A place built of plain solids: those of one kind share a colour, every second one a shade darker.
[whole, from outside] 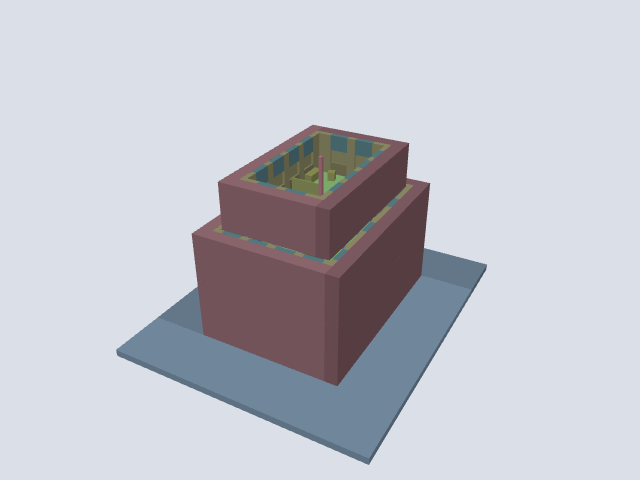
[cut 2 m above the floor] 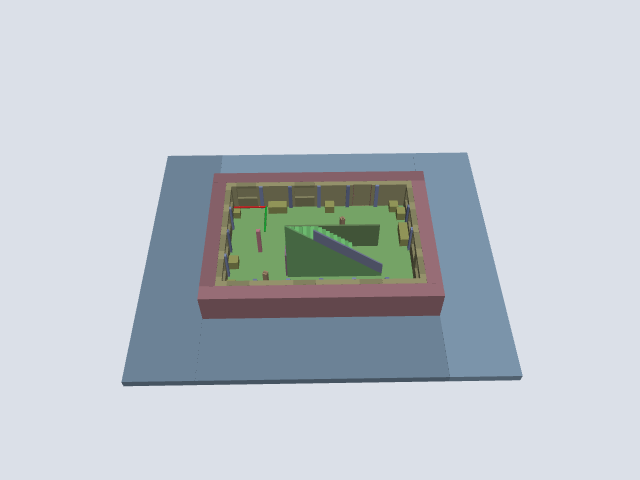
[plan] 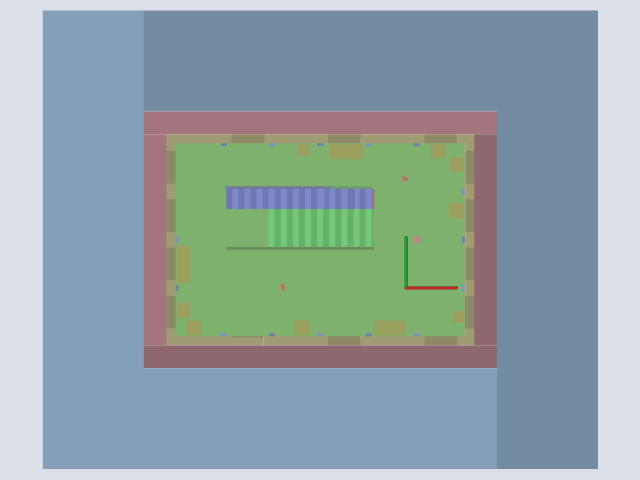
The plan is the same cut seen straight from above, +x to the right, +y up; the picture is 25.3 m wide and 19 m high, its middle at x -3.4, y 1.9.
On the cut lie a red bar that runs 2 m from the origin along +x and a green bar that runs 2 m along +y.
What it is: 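The timber main towers of Japanese castles, from general knowledge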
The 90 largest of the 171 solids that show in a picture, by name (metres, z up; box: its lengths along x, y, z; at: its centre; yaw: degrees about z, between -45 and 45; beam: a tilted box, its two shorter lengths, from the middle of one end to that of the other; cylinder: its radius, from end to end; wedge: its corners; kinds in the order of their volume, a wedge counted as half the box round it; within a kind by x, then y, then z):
{
 "wall_fill_storey_1": {"box": [0.9, 8.36, 4.87], "at": [-9.93, 1.91, 1.93]},
 "wall_fill_storey_2": {"box": [0.9, 8.36, 3.43], "at": [-9.93, 1.91, 6.08]},
 "wall_fill_storey_3": {"box": [0.9, 5.73, 3.22], "at": [-8.61, 1.91, 9.41]},
 "wall_fill_storey_4": {"box": [13.98, 0.9, 4.87], "at": [-3.39, -2.72, 1.93]},
 "wall_fill_storey_5": {"box": [13.98, 0.9, 3.43], "at": [-3.39, -2.72, 6.08]},
 "wall_fill_storey_6": {"box": [11.35, 0.9, 3.22], "at": [-3.39, -1.41, 9.41]},
 "wall_fill_storey_7": {"box": [11.35, 0.9, 3.22], "at": [-3.39, 5.22, 9.41]},
 "wall_fill_storey_8": {"box": [13.98, 0.9, 4.87], "at": [-3.39, 6.54, 1.93]},
 "wall_fill_storey_9": {"box": [13.98, 0.9, 3.43], "at": [-3.39, 6.54, 6.08]},
 "wall_fill_storey_10": {"box": [0.9, 5.73, 3.22], "at": [1.84, 1.91, 9.41]},
 "wall_fill_storey_11": {"box": [0.9, 8.36, 4.87], "at": [3.15, 1.91, 1.93]},
 "wall_fill_storey_12": {"box": [0.9, 8.36, 3.43], "at": [3.15, 1.91, 6.08]},
 "ground_garden_1": {"box": [4.0, 18.16, 0.5], "at": [-12.38, 1.91, -0.27]},
 "ground_garden_2": {"box": [13.98, 4.0, 0.5], "at": [-3.39, -5.17, -0.27]},
 "ground_garden_3": {"box": [13.98, 4.0, 0.5], "at": [-3.39, 8.99, -0.27]},
 "ground_garden_4": {"box": [4.0, 18.16, 0.5], "at": [5.6, 1.91, -0.27]},
 "floor_storey_1": {"box": [11.46, 4.94, 0.33], "at": [-3.39, 0.56, 4.53]},
 "floor_storey_2": {"box": [11.46, 7.64, 0.55], "at": [-3.39, 1.91, -0.28]},
 "floor_storey_3": {"box": [3.83, 5.01, 0.33], "at": [-0.89, 1.91, 7.96]},
 "wall_storey_1": {"box": [0.36, 0.67, 4.52], "at": [-9.3, -1.94, 2.11]},
 "wall_storey_2": {"box": [0.36, 0.61, 4.52], "at": [-9.3, 0.0, 2.11]},
 "wall_storey_3": {"box": [0.36, 0.61, 4.52], "at": [-9.3, 1.91, 2.11]},
 "wall_storey_4": {"box": [0.36, 0.61, 4.52], "at": [-9.3, 3.82, 2.11]},
 "wall_storey_5": {"box": [0.36, 0.67, 4.52], "at": [-9.3, 5.76, 2.11]},
 "wall_storey_6": {"box": [2.58, 0.36, 4.52], "at": [-8.19, 5.91, 2.11]},
 "wall_storey_7": {"box": [2.63, 0.36, 4.52], "at": [-8.16, -2.09, 2.11]},
 "wall_storey_8": {"box": [0.36, 1.26, 3.22], "at": [-7.98, -0.33, 9.41]},
 "wall_storey_9": {"box": [1.26, 0.36, 3.22], "at": [-7.53, -0.78, 9.41]},
 "wall_storey_10": {"box": [1.26, 0.36, 3.22], "at": [-7.53, 4.59, 9.41]},
 "wall_storey_11": {"box": [1.2, 0.32, 2.1], "at": [-6.25, -2.11, 1.05]},
 "wall_storey_12": {"box": [2.52, 0.36, 3.43], "at": [-6.25, -2.09, 6.08]},
 "wall_storey_13": {"box": [0.61, 0.36, 3.22], "at": [-5.3, 4.59, 9.41]},
 "wall_storey_14": {"box": [2.57, 0.36, 4.52], "at": [-4.37, -2.09, 2.11]},
 "wall_storey_15": {"box": [2.52, 0.36, 4.52], "at": [-4.34, 5.91, 2.11]},
 "wall_storey_16": {"box": [0.61, 0.36, 3.22], "at": [-3.39, 4.59, 9.41]},
 "wall_storey_17": {"box": [2.52, 0.36, 3.43], "at": [-2.43, -2.09, 6.08]},
 "wall_storey_18": {"box": [1.3, 0.36, 1.18], "at": [-2.43, 4.59, 8.38]},
 "wall_storey_19": {"box": [0.61, 0.36, 3.22], "at": [-1.48, 4.59, 9.41]},
 "wall_storey_20": {"box": [2.52, 0.36, 4.52], "at": [-0.52, -2.09, 2.11]},
 "wall_storey_21": {"box": [1.3, 0.36, 1.18], "at": [-0.52, 4.59, 8.38]},
 "wall_storey_22": {"box": [2.52, 0.36, 4.52], "at": [-0.52, 5.91, 2.11]},
 "wall_storey_23": {"box": [1.26, 0.36, 3.22], "at": [0.76, 4.59, 9.41]},
 "wall_storey_24": {"box": [0.36, 1.26, 3.22], "at": [1.21, -0.33, 9.41]},
 "wall_storey_25": {"box": [0.36, 0.61, 3.22], "at": [1.21, 1.91, 9.41]},
 "wall_storey_26": {"box": [0.36, 1.3, 1.18], "at": [1.21, 2.87, 8.38]},
 "wall_storey_27": {"box": [0.36, 1.26, 3.22], "at": [1.21, 4.14, 9.41]},
 "wall_storey_28": {"box": [2.58, 0.36, 3.43], "at": [1.42, -2.09, 6.08]},
 "wall_storey_29": {"box": [0.67, 0.36, 4.52], "at": [2.37, -2.09, 2.11]},
 "wall_storey_30": {"box": [0.67, 0.36, 4.52], "at": [2.37, 5.91, 2.11]},
 "wall_storey_31": {"box": [0.36, 0.67, 4.52], "at": [2.52, -1.94, 2.11]},
 "wall_storey_32": {"box": [0.36, 0.61, 4.52], "at": [2.52, 0.0, 2.11]},
 "wall_storey_33": {"box": [0.36, 0.61, 4.52], "at": [2.52, 1.91, 2.11]},
 "wall_storey_34": {"box": [0.36, 0.61, 4.52], "at": [2.52, 3.82, 2.11]},
 "wall_storey_35": {"box": [0.36, 0.67, 4.52], "at": [2.52, 5.76, 2.11]},
 "step_1": {"box": [0.3, 0.8, 2.3], "at": [-4.33, 3.53, 1.1]},
 "step_2": {"box": [0.3, 0.8, 2.49], "at": [-4.09, 3.53, 1.2]},
 "step_3": {"box": [0.3, 0.8, 2.68], "at": [-3.85, 3.53, 1.29]},
 "step_4": {"box": [0.3, 0.8, 2.87], "at": [-3.61, 3.53, 1.38]},
 "step_5": {"box": [0.3, 0.8, 3.06], "at": [-3.37, 3.53, 1.48]},
 "step_6": {"box": [0.3, 0.8, 3.24], "at": [-3.13, 3.53, 1.57]},
 "step_7": {"box": [0.3, 0.8, 3.43], "at": [-2.89, 3.53, 1.67]},
 "step_8": {"box": [0.3, 0.8, 3.62], "at": [-2.65, 3.53, 1.76]},
 "step_9": {"box": [0.3, 0.8, 3.81], "at": [-2.41, 3.53, 1.85]},
 "step_10": {"box": [0.3, 0.8, 3.99], "at": [-2.17, 3.53, 1.95]},
 "step_11": {"box": [0.3, 0.8, 4.18], "at": [-1.93, 3.53, 2.04]},
 "step_12": {"box": [0.3, 0.8, 4.37], "at": [-1.69, 3.53, 2.14]},
 "step_13": {"box": [0.3, 0.8, 4.56], "at": [-1.45, 3.53, 2.23]},
 "terrace_left_1": {"box": [0.24, 1.5, 1.55], "at": [-3.88, 2.38, 0.76]},
 "terrace_left_2": {"box": [0.24, 1.5, 1.74], "at": [-3.64, 2.38, 0.85]},
 "terrace_left_3": {"box": [0.24, 1.5, 1.93], "at": [-3.4, 2.38, 0.94]},
 "terrace_left_4": {"box": [0.24, 1.5, 2.11], "at": [-3.16, 2.38, 1.04]},
 "terrace_left_5": {"box": [0.24, 1.5, 2.3], "at": [-2.92, 2.38, 1.13]},
 "terrace_left_6": {"box": [0.24, 1.5, 2.49], "at": [-2.68, 2.38, 1.22]},
 "terrace_left_7": {"box": [0.24, 1.5, 2.68], "at": [-2.44, 2.38, 1.32]},
 "terrace_left_8": {"box": [0.24, 1.5, 2.87], "at": [-2.2, 2.38, 1.41]},
 "terrace_left_9": {"box": [0.24, 1.5, 3.05], "at": [-1.96, 2.38, 1.51]},
 "terrace_left_10": {"box": [0.24, 1.5, 3.24], "at": [-1.72, 2.38, 1.6]},
 "terrace_left_11": {"box": [0.24, 1.5, 3.43], "at": [-1.48, 2.38, 1.69]},
 "terrace_left_12": {"box": [0.1, 1.5, 3.62], "at": [-1.31, 2.38, 1.79]},
 "wall_head_storey_1": {"box": [0.36, 1.3, 1.3], "at": [-9.3, -0.95, 7.15]},
 "wall_head_storey_2": {"box": [0.36, 1.3, 1.3], "at": [-9.3, 0.95, 7.15]},
 "wall_head_storey_3": {"box": [0.36, 1.3, 1.3], "at": [-9.3, 2.87, 7.15]},
 "wall_head_storey_4": {"box": [0.36, 1.3, 1.3], "at": [-9.3, 4.78, 7.15]},
 "wall_head_storey_5": {"box": [1.3, 0.36, 1.3], "at": [-8.16, -2.09, 7.15]},
 "wall_head_storey_6": {"box": [1.3, 0.36, 1.3], "at": [-4.34, -2.09, 7.15]},
 "wall_head_storey_7": {"box": [1.3, 0.36, 1.3], "at": [-0.52, -2.09, 7.15]},
 "wall_beside_left_1": {"box": [5.86, 0.12, 4.37], "at": [-4.19, 1.57, 2.18]},
 "wall_1": {"wedge": [[-7.15, 3.93, -0.05], [-7.15, 3.93, 0.23], [-7.15, 4.03, -0.05], [-7.15, 4.03, 0.23], [-1.36, 3.93, -0.05], [-1.36, 3.93, 4.77], [-1.36, 4.03, -0.05], [-1.36, 4.03, 4.77]]},
 "rail_f1Lab_1": {"wedge": [[-7.15, 3.93, 0.23], [-7.15, 3.93, 1.09], [-7.15, 4.03, 0.23], [-7.15, 4.03, 1.09], [-2.97, 3.93, 3.5], [-2.97, 3.93, 4.37], [-2.97, 4.03, 3.5], [-2.97, 4.03, 4.37]]},
 "chest_1": {"box": [0.56, 1.47, 0.67], "at": [-8.79, 0.94, 0.32]}
}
